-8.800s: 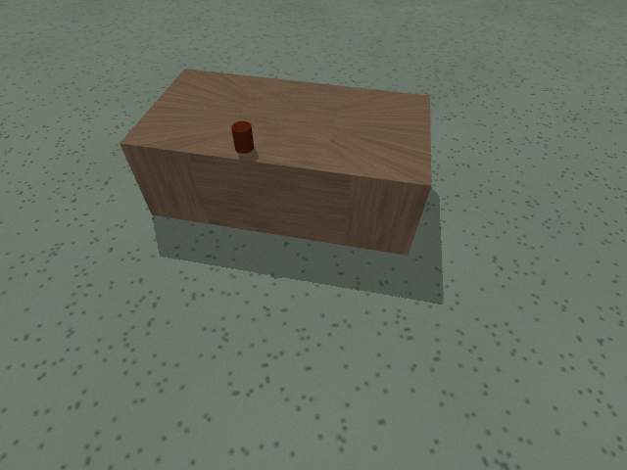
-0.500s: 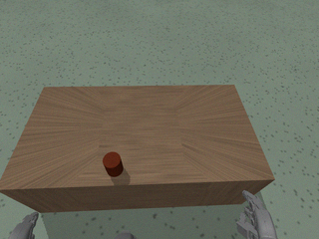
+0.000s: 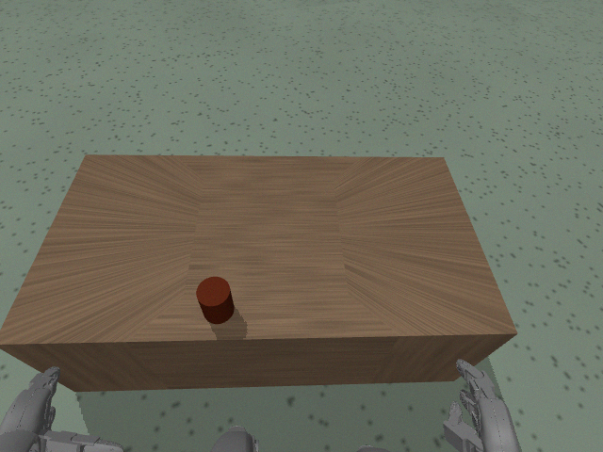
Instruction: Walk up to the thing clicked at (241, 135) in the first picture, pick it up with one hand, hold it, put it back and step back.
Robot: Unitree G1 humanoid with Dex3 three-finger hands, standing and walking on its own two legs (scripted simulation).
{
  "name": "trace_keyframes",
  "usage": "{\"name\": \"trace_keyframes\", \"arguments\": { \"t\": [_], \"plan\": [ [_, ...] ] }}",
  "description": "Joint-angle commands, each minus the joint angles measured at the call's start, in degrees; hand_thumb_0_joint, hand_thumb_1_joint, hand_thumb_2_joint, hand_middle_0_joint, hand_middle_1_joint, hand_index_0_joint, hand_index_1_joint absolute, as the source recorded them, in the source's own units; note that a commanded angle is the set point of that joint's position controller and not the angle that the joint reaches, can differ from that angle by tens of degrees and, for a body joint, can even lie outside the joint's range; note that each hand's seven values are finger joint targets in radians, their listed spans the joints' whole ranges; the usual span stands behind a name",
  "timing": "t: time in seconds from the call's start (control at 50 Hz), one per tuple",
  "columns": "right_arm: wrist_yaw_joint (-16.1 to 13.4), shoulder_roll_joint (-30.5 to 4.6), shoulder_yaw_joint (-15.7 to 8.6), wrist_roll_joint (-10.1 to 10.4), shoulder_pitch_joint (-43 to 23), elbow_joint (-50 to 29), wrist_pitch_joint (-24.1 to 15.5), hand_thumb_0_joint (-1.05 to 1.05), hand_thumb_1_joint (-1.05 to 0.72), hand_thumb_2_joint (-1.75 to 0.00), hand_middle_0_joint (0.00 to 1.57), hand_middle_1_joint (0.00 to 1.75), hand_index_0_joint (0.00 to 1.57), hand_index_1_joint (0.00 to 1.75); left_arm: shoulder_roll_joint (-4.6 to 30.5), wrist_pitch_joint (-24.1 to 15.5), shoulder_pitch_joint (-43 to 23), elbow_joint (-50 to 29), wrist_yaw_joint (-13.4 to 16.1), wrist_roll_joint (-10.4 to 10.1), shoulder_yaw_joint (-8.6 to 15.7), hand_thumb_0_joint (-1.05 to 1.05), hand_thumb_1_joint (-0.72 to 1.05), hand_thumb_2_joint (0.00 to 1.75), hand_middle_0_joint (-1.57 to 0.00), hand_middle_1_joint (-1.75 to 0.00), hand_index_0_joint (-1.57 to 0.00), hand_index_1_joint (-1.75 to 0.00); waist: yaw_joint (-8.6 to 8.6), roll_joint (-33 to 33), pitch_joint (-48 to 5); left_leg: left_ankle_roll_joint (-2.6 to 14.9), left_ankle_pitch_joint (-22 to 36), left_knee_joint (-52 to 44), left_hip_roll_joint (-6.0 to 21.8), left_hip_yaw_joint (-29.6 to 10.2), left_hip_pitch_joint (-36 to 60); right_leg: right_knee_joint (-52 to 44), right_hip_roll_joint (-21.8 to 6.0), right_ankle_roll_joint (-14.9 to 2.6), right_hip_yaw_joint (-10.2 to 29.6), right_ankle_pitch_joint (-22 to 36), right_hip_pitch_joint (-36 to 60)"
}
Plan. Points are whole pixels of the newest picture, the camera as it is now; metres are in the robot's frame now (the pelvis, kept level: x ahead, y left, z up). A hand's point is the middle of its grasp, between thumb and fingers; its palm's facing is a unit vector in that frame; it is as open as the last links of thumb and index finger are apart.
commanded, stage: go down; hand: left
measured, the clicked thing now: (216, 300) +0.46 +0.17 -0.27
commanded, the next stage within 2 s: none
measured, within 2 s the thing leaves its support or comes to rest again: neither
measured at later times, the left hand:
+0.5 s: hand (68, 324) +0.30 +0.32 -0.02, palm faces +0.10 -0.98 -0.17, open 17.3 cm
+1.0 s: hand (60, 282) +0.36 +0.34 +0.00, palm faces +0.12 -0.98 -0.13, open 17.1 cm
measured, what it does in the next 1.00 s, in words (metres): stands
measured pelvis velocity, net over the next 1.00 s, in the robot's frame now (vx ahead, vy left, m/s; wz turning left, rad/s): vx -0.01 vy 0.01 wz -0.05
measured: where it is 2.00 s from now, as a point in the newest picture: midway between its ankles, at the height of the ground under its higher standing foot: outside the picture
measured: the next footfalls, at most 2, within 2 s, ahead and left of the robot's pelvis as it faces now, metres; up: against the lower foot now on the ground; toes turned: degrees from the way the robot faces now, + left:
none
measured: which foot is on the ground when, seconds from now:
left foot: down 0.00-1.00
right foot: down 0.00-1.00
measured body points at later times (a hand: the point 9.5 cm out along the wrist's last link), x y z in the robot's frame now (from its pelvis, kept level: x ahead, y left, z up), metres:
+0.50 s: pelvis +0.01 +0.00 +0.01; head +0.08 +0.02 +0.45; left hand +0.29 +0.37 -0.01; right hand +0.10 -0.27 -0.08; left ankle +0.04 +0.13 -0.67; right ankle -0.02 -0.16 -0.67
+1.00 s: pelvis -0.01 +0.01 +0.00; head +0.09 +0.03 +0.44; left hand +0.34 +0.40 +0.01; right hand +0.07 -0.28 -0.09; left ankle +0.04 +0.13 -0.67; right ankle -0.02 -0.16 -0.67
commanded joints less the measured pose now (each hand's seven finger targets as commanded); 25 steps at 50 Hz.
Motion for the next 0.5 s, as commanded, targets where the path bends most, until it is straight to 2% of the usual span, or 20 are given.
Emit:
{"name": "trace_keyframes", "arguments": {
  "t": [0.0, 0.04, 0.1, 0.16, 0.18, 0.2, 0.22, 0.24, 0.26, 0.28, 0.3, 0.32, 0.34, 0.36, 0.38, 0.4, 0.42, 0.46, 0.48],
  "plan": [
    [-1.4, -9.3, -3.4, -0.1, -1.7, -5.9, -4.8, 0.00, -0.87, -0.89, 0.20, 0.30, 0.20, 0.30, 19.2, -6.1, -16.8, -8.9, -0.5, -1.3, 10.4, 0.00, -0.43, 0.13, -0.04, -0.04, -0.01, -0.06, -1.68, 5.9, -9.0, 1.88, 6.3, -10.9, -2.1, 2.1, 13.3, -10.1, 2.3, -2.33, -0.3, 8.9, -1.0],
    [-1.5, -9.7, -3.2, -0.1, -1.4, -4.5, -4.9, 0.00, -0.88, -0.90, 0.20, 0.30, 0.20, 0.30, 19.3, -7.1, -18.8, -3.5, -1.9, -1.8, 10.7, 0.00, -0.40, 0.13, -0.04, -0.03, -0.01, -0.06, -2.04, 5.7, -8.6, 1.91, 7.3, -11.6, -2.1, 2.1, 14.1, -10.6, 2.4, -2.43, -0.2, 9.9, -0.3],
    [-1.4, -10.2, -3.4, -0.2, -1.9, -3.4, -4.9, 0.00, -0.88, -0.90, 0.20, 0.30, 0.20, 0.30, 21.4, -8.7, -23.8, 3.4, -4.5, -2.4, 12.4, 0.00, -0.42, 0.13, -0.04, -0.03, -0.01, -0.05, -1.62, 5.9, -9.3, 1.86, 9.9, -12.1, -2.0, 2.0, 14.5, -10.7, 2.6, -2.64, -0.5, 11.7, 0.4],
    [-0.7, -10.3, -3.7, -0.4, -0.2, -1.3, -4.7, 0.00, -0.89, -0.90, 0.20, 0.30, 0.20, 0.30, 21.5, -10.6, -26.2, 12.0, -7.6, -2.8, 13.1, 0.00, -0.45, 0.11, -0.04, -0.02, -0.01, -0.05, -1.17, 5.3, -8.4, 1.84, 12.3, -11.9, -2.0, 2.0, 13.9, -10.5, 2.9, -2.75, -1.0, 13.4, -0.1],
    [-0.4, -10.6, -4.1, -0.4, 0.4, -1.2, -4.6, 0.00, -0.89, -0.90, 0.20, 0.30, 0.20, 0.30, 23.5, -11.7, -28.1, 12.2, -8.7, -2.9, 14.3, 0.00, -0.47, 0.10, -0.05, -0.02, -0.01, -0.05, -0.52, 6.2, -10.1, 1.83, 13.4, -11.8, -2.0, 2.1, 14.3, -10.5, 2.8, -2.81, -1.0, 14.2, 0.5],
    [-0.3, -10.8, -4.2, -0.4, 0.6, -1.3, -4.5, 0.00, -0.89, -0.90, 0.20, 0.30, 0.20, 0.30, 24.4, -12.4, -27.6, 15.6, -9.9, -2.9, 15.2, 0.00, -0.48, 0.10, -0.05, -0.02, -0.01, -0.04, -0.55, 5.1, -10.8, 1.97, 14.4, -11.6, -2.0, 2.3, 14.8, -10.6, 2.9, -2.67, -0.9, 14.9, 1.0],
    [0.0, -10.7, -4.3, -0.5, 1.2, -1.1, -4.3, 0.00, -0.90, -0.90, 0.20, 0.30, 0.20, 0.30, 24.0, -13.6, -29.6, 14.7, -11.1, -3.0, 14.6, 0.00, -0.48, 0.09, -0.05, -0.02, -0.02, -0.04, -0.44, 5.7, -12.0, 1.94, 15.9, -11.7, -1.9, 2.4, 16.0, -10.4, 2.8, -2.86, -0.9, 16.3, 1.8],
    [0.2, -10.9, -4.3, -0.6, 1.7, -1.0, -4.2, 0.00, -0.89, -0.90, 0.20, 0.30, 0.20, 0.30, 23.5, -14.6, -29.7, 18.7, -12.2, -2.9, 14.3, 0.00, -0.48, 0.09, -0.05, -0.02, -0.02, -0.04, -0.82, 4.8, -11.1, 2.02, 16.6, -11.3, -1.9, 2.6, 15.3, -10.1, 2.9, -2.83, -0.8, 16.9, 1.0],
    [0.5, -11.1, -4.7, -0.8, 2.5, -0.6, -4.1, 0.00, -0.90, -0.90, 0.20, 0.30, 0.20, 0.30, 25.3, -16.1, -31.6, 17.4, -13.3, -3.0, 15.4, 0.00, -0.49, 0.10, -0.04, -0.02, -0.01, -0.05, -0.18, 5.8, -12.6, 1.97, 17.6, -11.3, -1.7, 2.6, 16.0, -9.7, 3.0, -2.89, -0.8, 17.5, 1.0],
    [0.6, -11.1, -4.7, -0.9, 2.4, -0.9, -4.1, 0.00, -0.90, -0.90, 0.20, 0.30, 0.20, 0.30, 25.4, -17.2, -30.8, 20.9, -14.0, -2.7, 15.6, 0.00, -0.51, 0.09, -0.05, -0.03, -0.02, -0.05, -0.27, 5.4, -12.1, 1.99, 18.0, -11.2, -1.7, 2.6, 15.5, -9.5, 3.0, -2.89, -0.9, 17.6, 0.6],
    [0.9, -11.2, -5.0, -1.0, 3.0, -0.9, -3.9, 0.00, -0.90, -0.90, 0.20, 0.30, 0.20, 0.30, 25.6, -18.7, -31.8, 19.6, -14.6, -2.9, 16.1, 0.00, -0.51, 0.09, -0.05, -0.02, -0.02, -0.05, 0.40, 5.7, -13.4, 2.02, 19.5, -11.1, -1.6, 2.7, 16.3, -9.2, 3.1, -3.05, -1.0, 18.6, 1.0],
    [1.1, -11.3, -5.0, -1.1, 3.1, -1.0, -3.7, 0.00, -0.89, -0.90, 0.20, 0.30, 0.20, 0.30, 25.7, -19.7, -30.3, 22.6, -15.1, -2.6, 16.4, 0.00, -0.51, 0.10, -0.05, -0.02, -0.01, -0.05, 0.33, 4.8, -13.9, 2.16, 20.5, -10.6, -1.5, 2.7, 16.4, -9.0, 3.1, -2.96, -1.0, 19.2, 1.1],
    [1.3, -11.5, -5.2, -1.2, 3.3, -1.4, -3.4, 0.00, -0.90, -0.90, 0.20, 0.30, 0.20, 0.30, 26.2, -20.7, -30.2, 22.3, -15.5, -2.8, 16.9, 0.00, -0.52, 0.10, -0.05, -0.02, -0.02, -0.05, 0.90, 5.1, -14.7, 2.27, 22.1, -10.4, -1.5, 2.9, 16.9, -9.0, 3.0, -2.90, -0.8, 20.6, 1.7],
    [1.5, -11.7, -5.2, -1.3, 3.4, -1.4, -3.0, 0.00, -0.90, -0.90, 0.20, 0.30, 0.20, 0.30, 25.8, -21.3, -29.1, 24.9, -15.8, -2.6, 16.7, 0.00, -0.51, 0.10, -0.05, -0.02, -0.02, -0.05, 0.47, 4.4, -14.4, 2.47, 22.9, -10.1, -1.4, 2.9, 16.8, -9.0, 3.1, -2.86, -0.7, 21.3, 1.3],
    [1.7, -11.6, -5.4, -1.4, 3.8, -1.7, -2.7, 0.00, -0.90, -0.90, 0.20, 0.30, 0.20, 0.30, 25.8, -22.6, -32.6, 20.6, -16.1, -2.8, 16.3, 0.00, -0.51, 0.10, -0.05, -0.02, -0.02, -0.05, 0.69, 5.3, -15.3, 2.43, 23.7, -9.9, -1.4, 3.1, 17.4, -9.0, 3.0, -2.83, -0.5, 22.3, 1.5],
    [1.8, -11.6, -5.2, -1.3, 3.8, -1.4, -2.3, 0.00, -0.89, -0.90, 0.20, 0.30, 0.20, 0.30, 26.3, -22.8, -28.5, 26.6, -16.0, -2.6, 17.6, 0.00, -0.49, 0.11, -0.05, -0.02, -0.01, -0.05, 0.54, 3.7, -14.2, 2.58, 23.3, -9.9, -1.4, 3.1, 17.0, -9.1, 3.1, -2.75, -0.4, 21.6, 1.6],
    [1.9, -11.4, -5.2, -1.4, 4.0, -1.2, -2.1, 0.00, -0.89, -0.90, 0.20, 0.30, 0.20, 0.30, 26.4, -24.1, -31.7, 23.3, -16.3, -2.9, 17.2, 0.00, -0.50, 0.11, -0.05, -0.02, -0.02, -0.05, 0.76, 4.8, -14.2, 2.57, 23.4, -9.9, -1.3, 3.1, 17.0, -8.9, 3.1, -2.85, -0.4, 21.4, 1.3],
    [2.1, -11.8, -5.5, -1.7, 4.1, -1.1, -1.8, 0.00, -0.90, -0.91, 0.20, 0.30, 0.20, 0.30, 29.1, -26.4, -35.6, 21.1, -16.1, -2.7, 18.4, 0.00, -0.51, 0.11, -0.05, -0.02, -0.02, -0.05, 0.68, 5.8, -15.3, 2.59, 22.5, -9.9, -1.1, 2.9, 17.4, -8.8, 3.1, -2.92, -0.1, 20.4, 0.7],
    [2.1, -11.9, -5.8, -1.6, 4.5, -0.8, -1.7, 0.00, -0.90, -0.91, 0.20, 0.30, 0.20, 0.30, 28.8, -27.3, -36.0, 20.6, -16.1, -2.6, 18.1, 0.00, -0.51, 0.11, -0.05, -0.01, -0.01, -0.04, 0.31, 7.5, -16.0, 2.33, 22.7, -10.3, -1.0, 2.7, 19.4, -8.5, 3.0, -3.05, -0.3, 19.8, -0.2]
  ]
}}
